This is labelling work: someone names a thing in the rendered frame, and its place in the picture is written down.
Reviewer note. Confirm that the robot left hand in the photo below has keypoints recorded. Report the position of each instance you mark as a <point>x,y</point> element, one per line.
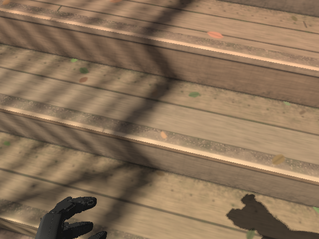
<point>53,225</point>

